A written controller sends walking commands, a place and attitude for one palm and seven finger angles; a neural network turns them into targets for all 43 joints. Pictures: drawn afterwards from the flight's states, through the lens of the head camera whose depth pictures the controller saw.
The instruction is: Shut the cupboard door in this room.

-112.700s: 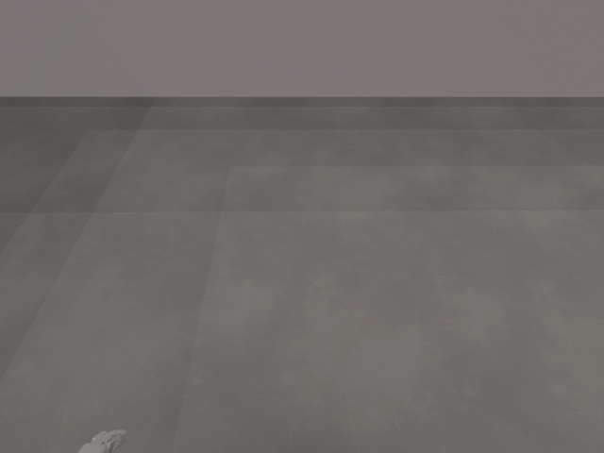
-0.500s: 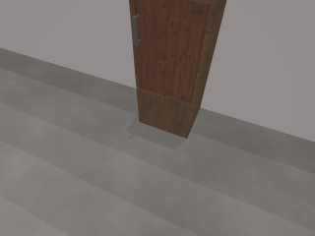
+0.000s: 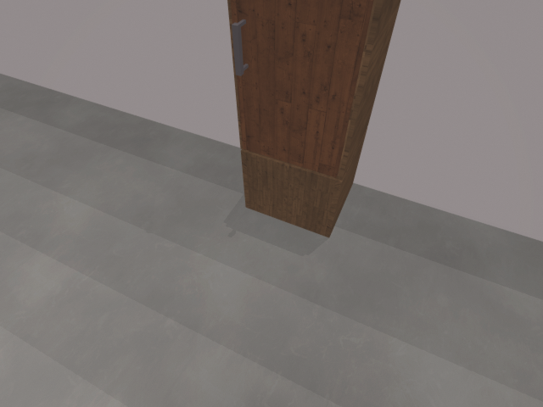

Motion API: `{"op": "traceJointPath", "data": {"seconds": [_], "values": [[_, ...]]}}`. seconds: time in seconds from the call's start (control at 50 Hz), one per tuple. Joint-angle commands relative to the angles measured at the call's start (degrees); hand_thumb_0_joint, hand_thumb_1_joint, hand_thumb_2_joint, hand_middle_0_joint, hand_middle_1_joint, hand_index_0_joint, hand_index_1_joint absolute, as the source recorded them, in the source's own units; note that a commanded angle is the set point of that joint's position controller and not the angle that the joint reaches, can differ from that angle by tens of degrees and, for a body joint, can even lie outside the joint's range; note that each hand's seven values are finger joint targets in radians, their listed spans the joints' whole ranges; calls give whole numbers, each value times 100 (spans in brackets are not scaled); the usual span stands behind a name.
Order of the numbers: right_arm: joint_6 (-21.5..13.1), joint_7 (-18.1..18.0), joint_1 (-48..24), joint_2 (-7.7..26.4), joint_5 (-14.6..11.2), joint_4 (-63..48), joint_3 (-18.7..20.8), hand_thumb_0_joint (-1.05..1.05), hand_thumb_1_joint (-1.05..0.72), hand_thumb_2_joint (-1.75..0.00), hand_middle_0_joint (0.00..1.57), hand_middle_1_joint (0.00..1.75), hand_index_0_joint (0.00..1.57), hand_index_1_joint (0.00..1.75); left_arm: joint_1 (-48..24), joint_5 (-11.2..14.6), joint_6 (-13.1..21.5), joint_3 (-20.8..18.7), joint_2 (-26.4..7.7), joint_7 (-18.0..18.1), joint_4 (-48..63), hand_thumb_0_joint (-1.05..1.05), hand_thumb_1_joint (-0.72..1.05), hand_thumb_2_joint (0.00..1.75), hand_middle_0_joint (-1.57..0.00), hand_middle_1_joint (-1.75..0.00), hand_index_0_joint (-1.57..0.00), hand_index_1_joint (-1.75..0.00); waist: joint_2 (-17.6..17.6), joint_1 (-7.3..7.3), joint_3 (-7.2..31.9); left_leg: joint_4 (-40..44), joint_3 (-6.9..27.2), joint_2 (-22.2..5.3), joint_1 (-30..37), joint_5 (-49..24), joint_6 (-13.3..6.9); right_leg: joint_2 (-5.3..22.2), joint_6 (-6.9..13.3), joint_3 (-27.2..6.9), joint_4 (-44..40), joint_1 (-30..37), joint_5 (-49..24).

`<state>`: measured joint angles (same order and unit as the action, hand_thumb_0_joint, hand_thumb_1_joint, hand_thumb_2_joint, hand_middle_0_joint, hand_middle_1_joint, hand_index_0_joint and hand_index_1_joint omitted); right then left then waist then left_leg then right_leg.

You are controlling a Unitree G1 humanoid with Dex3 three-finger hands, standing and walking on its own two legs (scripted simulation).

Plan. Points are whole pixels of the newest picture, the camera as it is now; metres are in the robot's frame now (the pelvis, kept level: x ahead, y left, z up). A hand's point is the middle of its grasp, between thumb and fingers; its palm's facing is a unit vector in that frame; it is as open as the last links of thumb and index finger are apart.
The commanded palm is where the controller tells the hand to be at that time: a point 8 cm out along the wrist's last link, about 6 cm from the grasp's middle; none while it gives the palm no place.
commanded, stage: look to check the result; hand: left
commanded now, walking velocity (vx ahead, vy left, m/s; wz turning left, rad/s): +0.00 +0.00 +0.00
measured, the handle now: (241, 48) +1.07 +0.15 +0.05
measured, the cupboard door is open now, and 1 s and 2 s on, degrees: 0 0 0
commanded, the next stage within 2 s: stand and wait in 0.12 s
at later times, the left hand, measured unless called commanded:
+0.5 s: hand out of the picture +0.08 +0.21 -0.16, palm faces -0.01 -0.96 -0.29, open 7.4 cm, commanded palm none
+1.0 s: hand out of the picture +0.08 +0.20 -0.16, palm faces -0.01 -0.96 -0.30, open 7.4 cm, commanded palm none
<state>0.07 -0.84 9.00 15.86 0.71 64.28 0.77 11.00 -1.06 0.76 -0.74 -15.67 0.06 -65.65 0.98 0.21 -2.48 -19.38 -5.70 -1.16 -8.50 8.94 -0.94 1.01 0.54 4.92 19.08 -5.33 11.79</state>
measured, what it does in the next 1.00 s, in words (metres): stands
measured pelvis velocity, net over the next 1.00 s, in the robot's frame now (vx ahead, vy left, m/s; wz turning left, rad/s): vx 0.03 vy -0.03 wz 0.00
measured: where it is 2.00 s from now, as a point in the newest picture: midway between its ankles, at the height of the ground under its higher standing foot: outside the picture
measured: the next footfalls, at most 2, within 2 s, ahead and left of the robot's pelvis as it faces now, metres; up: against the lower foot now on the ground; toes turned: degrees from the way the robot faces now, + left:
none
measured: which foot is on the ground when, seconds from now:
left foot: down 0.00-1.00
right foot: down 0.00-1.00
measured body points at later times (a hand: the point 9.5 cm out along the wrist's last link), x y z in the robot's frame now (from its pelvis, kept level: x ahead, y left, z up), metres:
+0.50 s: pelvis +0.02 -0.01 +0.00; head +0.03 -0.02 +0.45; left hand +0.08 +0.26 -0.14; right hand +0.08 -0.29 -0.15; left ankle +0.02 +0.11 -0.75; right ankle -0.01 -0.11 -0.75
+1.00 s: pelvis +0.03 -0.03 +0.00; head +0.04 -0.03 +0.45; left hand +0.08 +0.25 -0.14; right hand +0.08 -0.30 -0.15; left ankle +0.02 +0.11 -0.75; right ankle -0.01 -0.11 -0.75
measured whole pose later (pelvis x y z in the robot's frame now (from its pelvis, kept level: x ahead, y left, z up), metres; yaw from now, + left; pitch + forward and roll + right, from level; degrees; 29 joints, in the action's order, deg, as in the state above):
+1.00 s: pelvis +0.03 -0.03 +0.00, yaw +0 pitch -2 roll +0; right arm 0.3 -1.2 9.0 16.2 0.7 64.7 0.3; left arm 9.8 -0.8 1.1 -0.7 -15.4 0.4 -65.1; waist 0.8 0.5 -2.3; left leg -18.2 -5.0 -2.8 -5.7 10.6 1.3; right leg -0.9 2.3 5.5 16.9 -2.0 13.4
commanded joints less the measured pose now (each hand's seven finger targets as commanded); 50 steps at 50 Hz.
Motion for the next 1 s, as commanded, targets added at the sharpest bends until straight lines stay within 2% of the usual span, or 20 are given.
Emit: {"op": "traceJointPath", "data": {"seconds": [0.0,0.2,0.24,0.32,0.38,0.56,0.6,0.78,0.84,0.98], "values": [[-102,-34,-90,984,-6,-272,157,0,-90,-90,20,30,20,30,-88,24,104,-177,-1006,79,297,0,90,90,-20,-30,-20,-30,-154,33,136,368,765,-673,235,-419,-58,686,183,-682,-499,-296,-478],[-117,-39,-196,1049,-3,-279,142,0,-90,-90,20,30,20,30,-143,30,130,-178,-1069,87,305,0,90,90,-20,-30,-20,-30,-110,22,295,311,755,-689,366,-806,-41,726,185,-642,-467,-82,-1068],[-108,-39,-213,1048,-3,-267,133,0,-90,-90,20,30,20,30,-157,33,121,-173,-1079,85,305,0,90,90,-20,-30,-20,-30,-87,22,179,350,743,-685,321,-705,-26,724,181,-652,-507,-119,-972],[-116,-43,-199,1058,2,-270,124,0,-90,-90,20,30,20,30,-188,35,121,-180,-1084,87,312,0,90,90,-20,-30,-20,-30,-10,17,256,345,751,-687,346,-817,-21,728,192,-653,-494,-8,-1088],[-120,-51,-184,1085,-7,-286,132,0,-90,-90,20,30,20,30,-164,32,135,-198,-1104,93,327,0,90,90,-20,-30,-20,-30,-89,12,359,302,741,-700,428,-960,-24,727,196,-636,-472,44,-1308],[-105,-57,-160,1051,3,-254,115,0,-90,-90,20,30,20,30,-180,43,119,-188,-1067,98,332,0,90,90,-20,-30,-20,-30,-123,16,220,339,702,-696,395,-832,2,724,195,-665,-514,30,-1264],[-106,-61,-133,1031,-1,-263,122,0,-90,-90,20,30,20,30,-178,42,127,-194,-1076,107,332,0,90,90,-20,-30,-20,-30,-135,24,326,293,686,-706,455,-956,-2,734,196,-641,-479,101,-1469],[-103,-81,-50,1009,-12,-256,121,0,-90,-90,20,30,20,30,-113,42,132,-216,-1077,127,338,0,90,90,-20,-30,-20,-30,-177,13,369,233,652,-701,484,-1132,4,721,199,-630,-422,209,-1862],[-87,-81,-62,967,-4,-236,111,0,-90,-90,20,30,20,30,-108,47,115,-201,-1034,126,332,0,90,90,-20,-30,-20,-30,-161,13,183,275,628,-702,433,-965,16,729,190,-630,-476,114,-1672],[-77,-82,-59,970,-11,-237,108,0,-90,-90,20,30,20,30,-99,42,116,-206,-1039,124,326,0,90,90,-20,-30,-20,-30,-132,13,165,272,648,-695,448,-877,20,709,191,-661,-521,82,-1554]]}}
